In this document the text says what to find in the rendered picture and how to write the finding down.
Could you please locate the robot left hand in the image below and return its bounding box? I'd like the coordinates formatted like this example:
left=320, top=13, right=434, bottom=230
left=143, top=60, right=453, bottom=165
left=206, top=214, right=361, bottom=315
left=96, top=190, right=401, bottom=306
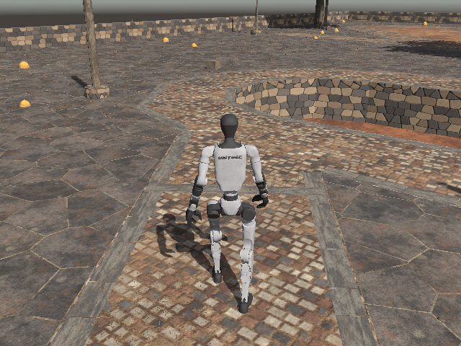
left=186, top=209, right=202, bottom=229

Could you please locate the robot right hand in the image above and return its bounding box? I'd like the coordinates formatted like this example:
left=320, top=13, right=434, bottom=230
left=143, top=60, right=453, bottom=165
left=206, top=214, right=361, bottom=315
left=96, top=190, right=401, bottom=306
left=252, top=195, right=269, bottom=208

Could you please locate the robot right upper arm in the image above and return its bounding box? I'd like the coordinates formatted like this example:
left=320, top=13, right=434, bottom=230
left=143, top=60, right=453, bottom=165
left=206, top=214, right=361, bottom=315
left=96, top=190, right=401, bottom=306
left=245, top=145, right=264, bottom=183

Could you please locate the humanoid robot head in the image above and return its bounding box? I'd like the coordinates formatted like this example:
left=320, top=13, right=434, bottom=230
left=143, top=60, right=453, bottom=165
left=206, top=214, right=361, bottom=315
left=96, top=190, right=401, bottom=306
left=218, top=114, right=242, bottom=148

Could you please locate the robot left upper arm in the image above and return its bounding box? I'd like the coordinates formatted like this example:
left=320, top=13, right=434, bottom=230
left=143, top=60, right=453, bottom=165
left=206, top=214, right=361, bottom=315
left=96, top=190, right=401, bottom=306
left=197, top=146, right=215, bottom=187

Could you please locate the right robot forearm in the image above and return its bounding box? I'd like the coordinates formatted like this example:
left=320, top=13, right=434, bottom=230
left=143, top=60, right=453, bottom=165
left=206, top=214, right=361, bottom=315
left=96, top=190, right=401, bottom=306
left=256, top=172, right=268, bottom=198

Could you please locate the left robot forearm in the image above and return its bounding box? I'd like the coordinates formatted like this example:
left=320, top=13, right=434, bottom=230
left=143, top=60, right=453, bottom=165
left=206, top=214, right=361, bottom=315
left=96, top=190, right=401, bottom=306
left=188, top=175, right=203, bottom=211

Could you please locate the left robot thigh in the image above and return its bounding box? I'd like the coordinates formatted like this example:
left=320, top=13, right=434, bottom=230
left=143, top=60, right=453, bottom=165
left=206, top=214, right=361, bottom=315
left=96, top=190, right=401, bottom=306
left=207, top=200, right=222, bottom=241

